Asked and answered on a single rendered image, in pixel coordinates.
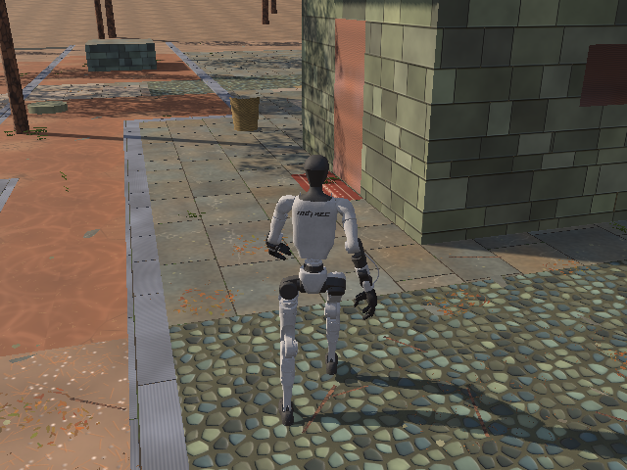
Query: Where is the humanoid robot torso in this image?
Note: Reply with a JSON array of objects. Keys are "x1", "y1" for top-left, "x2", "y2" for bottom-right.
[{"x1": 292, "y1": 192, "x2": 338, "y2": 294}]

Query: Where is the right robot forearm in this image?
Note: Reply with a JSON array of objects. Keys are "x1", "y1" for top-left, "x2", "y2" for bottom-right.
[{"x1": 351, "y1": 238, "x2": 374, "y2": 292}]

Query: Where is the right robot thigh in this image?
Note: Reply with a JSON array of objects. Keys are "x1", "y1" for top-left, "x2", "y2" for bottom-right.
[{"x1": 324, "y1": 271, "x2": 346, "y2": 319}]

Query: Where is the left robot upper arm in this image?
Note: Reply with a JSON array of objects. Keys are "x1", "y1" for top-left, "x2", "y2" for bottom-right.
[{"x1": 267, "y1": 195, "x2": 296, "y2": 245}]

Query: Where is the right robot hand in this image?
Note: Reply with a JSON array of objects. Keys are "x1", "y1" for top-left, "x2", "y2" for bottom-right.
[{"x1": 354, "y1": 289, "x2": 377, "y2": 320}]

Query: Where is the left robot hand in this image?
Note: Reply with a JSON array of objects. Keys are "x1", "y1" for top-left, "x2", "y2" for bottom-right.
[{"x1": 268, "y1": 243, "x2": 292, "y2": 260}]

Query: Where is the right robot upper arm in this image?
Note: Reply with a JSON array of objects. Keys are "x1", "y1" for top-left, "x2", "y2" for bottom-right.
[{"x1": 335, "y1": 198, "x2": 361, "y2": 254}]

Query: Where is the left robot forearm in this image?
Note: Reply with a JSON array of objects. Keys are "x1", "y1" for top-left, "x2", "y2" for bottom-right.
[{"x1": 265, "y1": 230, "x2": 278, "y2": 252}]

